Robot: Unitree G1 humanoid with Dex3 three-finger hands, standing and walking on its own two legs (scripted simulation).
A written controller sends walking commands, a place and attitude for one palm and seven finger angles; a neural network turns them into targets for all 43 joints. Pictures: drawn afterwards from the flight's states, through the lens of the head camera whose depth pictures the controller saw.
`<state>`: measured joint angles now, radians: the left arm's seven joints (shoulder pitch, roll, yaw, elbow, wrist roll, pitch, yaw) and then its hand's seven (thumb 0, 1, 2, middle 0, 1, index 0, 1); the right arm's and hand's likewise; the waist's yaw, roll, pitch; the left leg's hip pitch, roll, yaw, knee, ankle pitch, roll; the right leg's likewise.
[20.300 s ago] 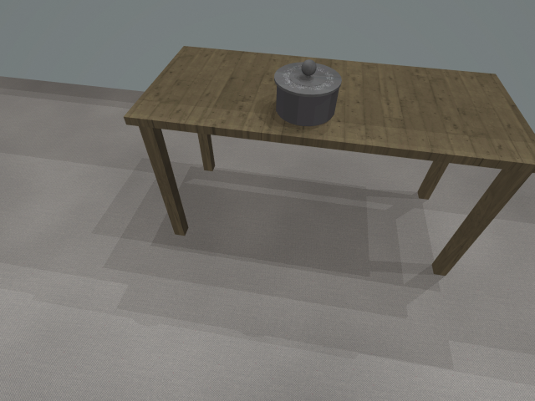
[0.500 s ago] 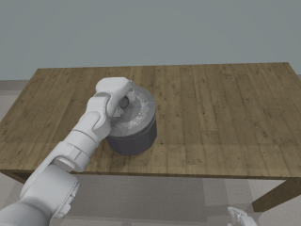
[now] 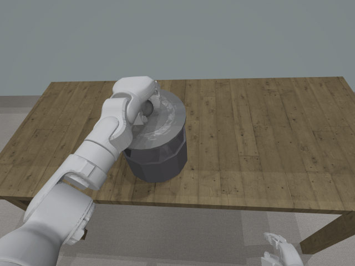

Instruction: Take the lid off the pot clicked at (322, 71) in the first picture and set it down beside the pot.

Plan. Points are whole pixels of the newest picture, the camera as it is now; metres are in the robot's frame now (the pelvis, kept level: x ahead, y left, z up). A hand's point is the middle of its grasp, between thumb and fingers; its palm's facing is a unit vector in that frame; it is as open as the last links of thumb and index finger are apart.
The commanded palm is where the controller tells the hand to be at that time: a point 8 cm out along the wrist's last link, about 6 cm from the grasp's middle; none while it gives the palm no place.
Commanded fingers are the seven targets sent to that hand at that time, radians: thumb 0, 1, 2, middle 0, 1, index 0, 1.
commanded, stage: lift the lid straight up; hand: left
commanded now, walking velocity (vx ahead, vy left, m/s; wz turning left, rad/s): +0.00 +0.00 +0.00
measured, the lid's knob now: (144, 108) +0.47 +0.10 +0.10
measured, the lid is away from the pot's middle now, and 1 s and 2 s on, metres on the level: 0.01 0.02 0.11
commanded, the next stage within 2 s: move the lid sideways beside the pot in 1.06 s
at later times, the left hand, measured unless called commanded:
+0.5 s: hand (136, 95) +0.44 +0.10 +0.17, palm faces -0.18 -0.04 -0.98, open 7.2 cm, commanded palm +0.42 +0.11 +0.24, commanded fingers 0.00 0.69 0.92 -0.91 -1.01 -0.92 -1.03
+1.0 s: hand (130, 82) +0.44 +0.11 +0.20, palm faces -0.18 -0.03 -0.98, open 7.2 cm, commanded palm +0.42 +0.11 +0.27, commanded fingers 0.00 0.69 0.92 -0.91 -1.01 -0.92 -1.03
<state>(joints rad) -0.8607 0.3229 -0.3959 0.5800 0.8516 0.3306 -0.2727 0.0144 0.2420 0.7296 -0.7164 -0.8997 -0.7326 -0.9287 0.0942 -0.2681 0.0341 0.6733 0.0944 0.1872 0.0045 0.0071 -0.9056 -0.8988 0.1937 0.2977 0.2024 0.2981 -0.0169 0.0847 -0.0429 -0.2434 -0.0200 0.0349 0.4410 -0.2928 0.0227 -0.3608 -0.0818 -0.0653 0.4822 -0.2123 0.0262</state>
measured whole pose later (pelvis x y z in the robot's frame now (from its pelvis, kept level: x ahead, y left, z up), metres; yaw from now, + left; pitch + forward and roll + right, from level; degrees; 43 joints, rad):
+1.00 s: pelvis -0.01 +0.00 +0.00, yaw +1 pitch +4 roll +1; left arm -1.03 0.38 -0.39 0.54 0.86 0.37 -0.42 0.02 0.24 0.73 -0.71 -0.90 -0.74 -0.93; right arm 0.11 -0.28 0.04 0.66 0.09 0.15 0.01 0.01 -0.91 -0.90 0.19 0.30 0.20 0.30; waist -0.02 0.08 -0.03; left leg -0.21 -0.03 0.02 0.41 -0.27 0.03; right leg -0.33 -0.09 -0.07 0.45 -0.20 0.03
